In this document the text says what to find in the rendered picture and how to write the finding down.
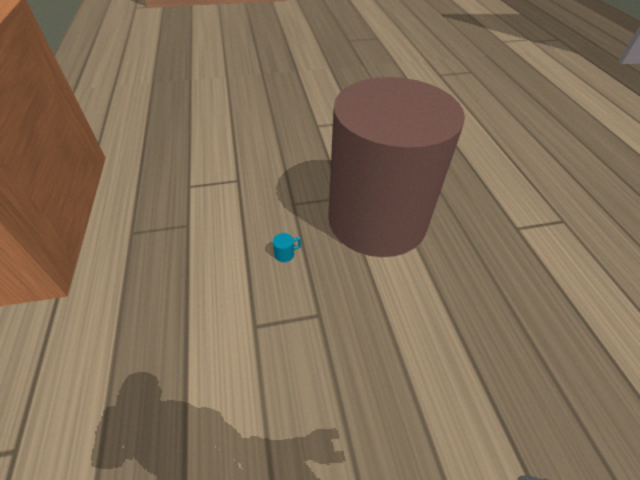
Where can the mug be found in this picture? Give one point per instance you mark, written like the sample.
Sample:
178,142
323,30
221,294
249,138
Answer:
283,245

